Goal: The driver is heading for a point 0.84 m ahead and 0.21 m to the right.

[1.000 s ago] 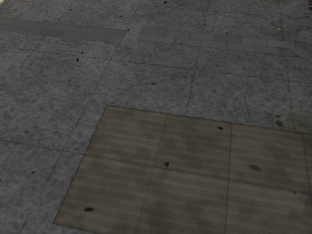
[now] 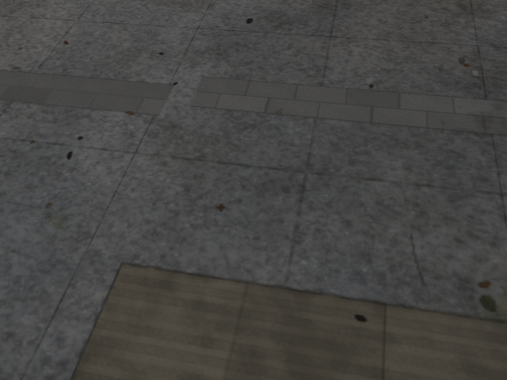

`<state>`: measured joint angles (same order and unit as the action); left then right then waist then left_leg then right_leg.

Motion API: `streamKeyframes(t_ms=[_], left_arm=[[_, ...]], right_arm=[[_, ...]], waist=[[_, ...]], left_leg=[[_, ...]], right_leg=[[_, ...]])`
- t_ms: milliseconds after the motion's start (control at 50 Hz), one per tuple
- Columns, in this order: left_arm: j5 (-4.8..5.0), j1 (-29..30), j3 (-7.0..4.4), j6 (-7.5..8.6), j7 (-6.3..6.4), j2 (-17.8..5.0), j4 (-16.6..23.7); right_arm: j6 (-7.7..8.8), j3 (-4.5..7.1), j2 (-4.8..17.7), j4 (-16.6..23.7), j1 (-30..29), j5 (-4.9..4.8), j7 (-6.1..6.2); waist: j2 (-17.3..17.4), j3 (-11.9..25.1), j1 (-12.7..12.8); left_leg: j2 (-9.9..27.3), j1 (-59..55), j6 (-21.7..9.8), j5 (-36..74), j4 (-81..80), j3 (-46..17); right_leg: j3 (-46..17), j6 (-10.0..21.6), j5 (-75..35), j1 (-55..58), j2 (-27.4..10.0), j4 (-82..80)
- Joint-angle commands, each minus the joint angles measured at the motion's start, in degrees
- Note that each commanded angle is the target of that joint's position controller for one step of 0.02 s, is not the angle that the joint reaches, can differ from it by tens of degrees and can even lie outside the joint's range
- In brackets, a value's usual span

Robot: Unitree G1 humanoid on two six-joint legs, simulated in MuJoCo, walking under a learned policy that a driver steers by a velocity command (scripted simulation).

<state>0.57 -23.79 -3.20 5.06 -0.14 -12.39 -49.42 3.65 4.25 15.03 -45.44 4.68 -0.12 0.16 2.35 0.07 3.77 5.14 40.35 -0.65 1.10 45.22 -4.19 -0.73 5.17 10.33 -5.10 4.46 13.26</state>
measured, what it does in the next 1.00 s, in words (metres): walks ahead, turning right: left foot, then right foot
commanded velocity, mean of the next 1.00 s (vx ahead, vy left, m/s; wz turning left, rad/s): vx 0.50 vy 0.00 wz -0.23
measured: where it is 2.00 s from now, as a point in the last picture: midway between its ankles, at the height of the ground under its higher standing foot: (339, 279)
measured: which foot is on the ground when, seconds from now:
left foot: up 0.00-0.24, down 0.26-0.84, up 0.86-1.00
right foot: down 0.00-0.26, up 0.28-0.80, down 0.82-1.00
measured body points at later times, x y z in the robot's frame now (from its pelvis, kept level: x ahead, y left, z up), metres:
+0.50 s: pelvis +0.26 +0.06 +0.00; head +0.28 +0.06 +0.44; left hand +0.40 +0.33 -0.12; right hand +0.32 -0.21 -0.13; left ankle +0.27 +0.14 -0.75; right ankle +0.32 -0.11 -0.67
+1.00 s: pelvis +0.50 -0.04 -0.01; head +0.54 -0.07 +0.44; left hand +0.69 +0.19 -0.11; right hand +0.56 -0.34 -0.13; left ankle +0.53 +0.13 -0.66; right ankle +0.53 -0.12 -0.75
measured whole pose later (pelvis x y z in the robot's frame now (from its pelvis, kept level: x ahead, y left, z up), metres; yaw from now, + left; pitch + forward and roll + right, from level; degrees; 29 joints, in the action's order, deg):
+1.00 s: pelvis +0.50 -0.04 -0.01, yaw -16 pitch +2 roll +1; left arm 0.3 -14.7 -3.5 3.0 -1.6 -15.8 -39.3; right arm 6.0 2.8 17.2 -44.8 9.9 0.3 -0.2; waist 1.2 -2.9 0.5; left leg 4.3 30.4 0.5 -19.2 65.1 -2.5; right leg -1.7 5.7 8.8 -17.7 5.6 24.8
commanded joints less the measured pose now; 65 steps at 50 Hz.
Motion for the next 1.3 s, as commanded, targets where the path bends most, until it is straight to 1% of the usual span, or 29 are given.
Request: streamKeyframes(t_ms=[20, 160, 200, 220, 240, 260, 280, 300, 320, 360, 380, 420, 480, 600, 720, 780, 800, 820, 840, 860, 880, 900, 920, 960, 1040, 1120, 1200, 1260, 1300], left_arm=[[0.34, -0.64, -1.45, 0.76, 0.47, -8.23, 2.09], [0.23, -6.04, -1.27, -0.58, 1.11, -9.34, -1.78], [0.21, -4.07, -1.52, -1.03, 1.24, -10.53, -1.58], [0.32, -2.83, -1.65, -1.21, 1.25, -11.27, -1.28], [0.16, -0.97, -1.4, -1.28, 1.12, -10.91, -0.7], [-0.8, 1.28, -0.72, -0.83, 0.99, -9.71, 1.12], [-0.58, -6.18, 1.31, 0.15, 0.39, -2.86, 1.23], [0.44, -4.81, 0.21, 1.23, 0.13, -7.71, 0.46], [1.76, 0.76, -0.83, 1.69, 0.06, -10.81, 2.48], [0.82, 6.4, -1.0, 1.53, 0.66, -9.3, 4.01], [0.29, 5.8, -1.25, 1.01, 0.77, -8.65, 4.14], [0.28, 3.57, -0.87, -0.16, 0.74, -5.81, 3.66], [0.28, 7.99, -0.88, -1.23, 0.84, -5.81, 5.39], [0.63, 17.78, -0.35, -1.17, -0.2, -5.44, 8.59], [0.77, 26.03, 0.16, -1.43, -2.4, -5.66, 14.16], [0.45, 22.72, -0.72, -1.74, -3.15, -7.58, 15.35], [0.4, 16.46, -1.8, -1.83, -3.12, -9.18, 14.1], [0.58, 6.84, -3.69, -1.95, -2.56, -12.51, 11.5], [0.38, -1.47, -5.55, -2.37, -1.34, -18.7, 10.43], [0.65, 0.59, -5.12, -1.82, -1.48, -20.31, 12.11], [0.27, 0.56, -3.84, -1.52, -1.61, -15.71, 12.39], [-0.02, 2.77, -3.19, -1.29, -1.42, -13.32, 12.68], [0.03, 6.39, -2.88, -1.19, -1.44, -12.42, 13.26], [-0.47, 10.59, -2.02, -1.1, -1.27, -10.26, 14.92], [-0.04, 9.1, -2.68, -0.73, -0.15, -12.46, 14.54], [0.5, 5.43, -2.82, -1.36, 0.88, -12.91, 13.03], [0.91, 2.34, -2.96, -1.91, 1.11, -13.36, 11.53], [0.95, 2.24, -2.92, -2.59, 1.39, -12.99, 11.13], [0.72, 4.26, -2.82, -3.12, 1.54, -12.43, 11.47]], right_arm=[[0.69, -0.2, 1.03, 4.7, -5.4, -0.26, -0.53], [2.34, -1.4, 0.73, 9.56, -16.31, -1.15, -2.86], [2.85, -0.96, 2.22, 9.01, -13.05, -0.99, -3.24], [2.93, -0.3, 3.61, 7.78, -8.38, -0.69, -3.07], [2.87, 0.92, 6.02, 4.97, 1.09, -0.75, -2.74], [2.73, 2.01, 9.98, 2.28, 13.59, 0.07, -2.01], [2.36, 2.76, 13.7, 1.26, 18.13, 0.58, -1.95], [1.87, 1.45, 8.33, 0.86, 18.01, -0.16, -1.73], [1.59, 0.67, 6.4, 1.44, 12.53, -0.49, -1.4], [1.82, -0.19, 4.11, 2.17, 6.57, 0.06, -1.84], [2.17, -0.59, 3.25, 2.08, 5.63, 0.57, -2.0], [2.69, -0.45, 3.44, 1.17, 5.79, 0.37, -2.18], [3.04, 0.13, 5.54, -0.73, 7.63, 0.65, -1.44], [2.63, 0.33, 8.01, -2.89, 11.13, 0.46, -0.44], [1.03, 0.81, 9.57, -5.11, 14.97, -0.37, -0.11], [-0.11, 1.51, 11.83, -4.24, 13.09, -0.83, 0.52], [-0.63, 1.66, 12.28, -3.81, 12.2, -0.91, 0.86], [-0.86, 1.3, 11.37, -3.1, 12.53, -0.66, 1.3], [-0.08, 0.11, 8.32, -0.62, 13.47, 0.65, 1.4], [2.06, -1.7, 3.44, 1.33, 15.35, 1.24, 0.46], [3.83, -0.43, 8.62, 2.08, 10.93, -0.43, -0.57], [4.62, -0.47, 9.02, 3.49, 7.4, -1.76, -0.92], [4.74, -0.56, 8.25, 3.5, 6.64, -1.0, -0.59], [3.43, 0.21, 8.74, 3.65, 7.07, 0.5, -0.19], [1.66, -0.03, 6.56, 5.22, 5.06, 1.24, 0.26], [1.87, -0.7, 4.86, 7.59, -3.27, 0.86, -0.03], [2.76, -0.76, 5.46, 9.82, -9.15, 0.06, -1.0], [3.55, -0.08, 7.12, 10.44, -9.04, -0.16, -1.64], [4.05, 0.74, 8.35, 9.28, -3.79, 0.06, -1.44]], waist=[[-6.57, -1.6, -0.75], [-6.97, -5.16, 2.17], [-8.43, -2.56, -0.37], [-9.06, 0.72, -3.02], [-8.43, 6.29, -7.71], [-4.79, 14.62, -12.6], [10.31, 23.42, -9.66], [8.86, 23.2, -10.87], [6.06, 12.8, -9.68], [-1.07, 3.93, -6.22], [-0.09, 3.03, -4.18], [1.41, 2.59, -2.53], [1.26, -0.26, -2.97], [0.47, -2.11, -6.59], [0.47, -4.74, -8.86], [2.66, -1.32, -5.76], [2.52, 2.33, -2.12], [0.55, 7.43, 1.96], [-8.91, 13.65, 3.87], [-18.38, 20.32, -0.1], [-11.97, 19.08, 2.62], [-9.11, 12.13, 1.85], [-3.07, 7.44, -0.79], [-4.12, 4.23, -4.2], [-4.8, 2.23, -4.73], [-6.51, 0.9, -1.6], [-7.48, -0.2, 0.51], [-8.63, 0.06, -0.21], [-10.36, 1.06, -3.25]], left_leg=[[-0.91, 0.43, -0.05, 5.5, -6.26, 1.24], [-3.27, 1.75, -1.84, -2.99, -15.74, 4.05], [-5.33, -6.21, -3.62, -6.42, -17.82, 5.73], [-7.34, -14.53, -4.81, -5.92, -19.01, 7.39], [-7.26, -28.36, -6.97, -2.12, -20.2, 6.88], [2.1, -48.37, -11.22, 2.9, -17.0, -3.06], [17.2, -68.7, -20.7, -2.03, -19.09, -28.26], [17.79, -66.67, -20.68, -6.0, -24.62, -35.34], [15.45, -57.4, -17.98, -5.85, -26.62, -26.26], [10.27, -41.67, -14.94, 0.98, -30.54, -15.77], [8.39, -37.32, -14.17, 2.56, -32.4, -13.06], [7.38, -33.15, -14.37, 3.96, -35.18, -9.34], [7.27, -30.63, -14.1, 4.91, -38.0, -4.11], [6.41, -34.62, -10.37, 3.62, -38.96, 3.76], [10.67, -46.09, -8.72, 6.26, -34.79, 6.57], [10.71, -47.36, -6.64, 27.24, -25.24, 9.61], [9.38, -45.74, -5.42, 34.9, -16.64, 11.64], [6.73, -38.94, -3.48, 33.3, -4.1, 13.48], [2.02, -19.64, -0.4, 11.04, 16.37, 14.8], [-9.09, -0.7, 1.76, -33.09, 32.2, 5.61], [-5.15, 5.09, 0.63, -31.49, 35.21, -2.35], [-2.93, 6.4, -0.42, -27.13, 33.16, -1.04], [-0.48, 3.91, -0.38, -23.11, 27.59, -0.59], [1.56, -2.85, 0.62, -19.61, 20.98, -0.58], [0.22, -3.7, 4.02, -12.8, 11.47, 0.8], [-2.46, -5.55, 4.76, -0.34, -4.24, 0.55], [-4.67, -8.29, 3.85, 2.04, -12.98, -0.13], [-5.78, -11.47, 2.36, -2.84, -17.15, -0.99], [-6.39, -18.12, 0.33, -4.49, -20.6, 0.63]], right_leg=[[-8.26, 3.6, -19.44, 1.87, -14.42, -3.32], [-9.74, 5.45, -23.42, 12.28, -18.23, 1.29], [-8.6, 4.54, -35.42, 12.31, -17.91, 5.76], [-7.61, 3.95, -44.74, 11.03, -16.87, 10.3], [-5.61, 2.63, -48.77, 6.82, -14.58, 19.28], [-4.12, 0.92, -35.56, -6.46, -11.84, 34.64], [-1.83, -3.15, 8.52, -29.17, -2.04, 55.9], [-8.0, -2.88, 21.45, -34.82, -2.69, 63.11], [-6.92, -2.78, 17.51, -38.09, -5.86, 63.68], [-4.19, -3.34, 10.23, -34.81, -9.87, 57.51], [-4.43, -3.5, 8.14, -31.6, -11.2, 55.17], [-3.73, -4.35, 6.27, -28.94, -11.92, 52.29], [-3.55, -5.91, 0.22, -32.64, -13.08, 46.7], [-3.19, -4.91, -14.75, -33.38, -11.05, 30.18], [-0.53, -2.76, -8.03, -37.35, -9.73, 22.9], [4.3, -0.13, 0.37, -28.6, -5.85, 21.45], [6.17, 1.31, -0.37, -19.72, -3.26, 19.13], [5.07, 3.42, -3.58, -5.13, -1.62, 17.03], [-14.88, 9.27, -4.93, 14.43, -13.88, 16.39], [-44.86, 18.82, -1.2, 27.06, -24.86, 6.81], [-41.47, 16.51, 0.71, 26.12, -23.52, 5.16], [-32.3, 14.2, -2.3, 19.09, -21.06, 5.35], [-26.04, 12.28, -7.3, 10.24, -18.44, 4.64], [-21.13, 11.24, -13.9, -0.34, -15.4, 1.92], [-16.69, 11.68, -18.8, -6.75, -12.98, -0.41], [-14.89, 8.39, -12.81, -7.5, -10.02, 0.69], [-18.87, 7.31, -8.44, -5.22, -11.02, 3.21], [-23.59, 6.52, -7.66, -1.63, -12.12, 7.49], [-24.21, 4.82, -13.44, -0.89, -10.95, 12.65]])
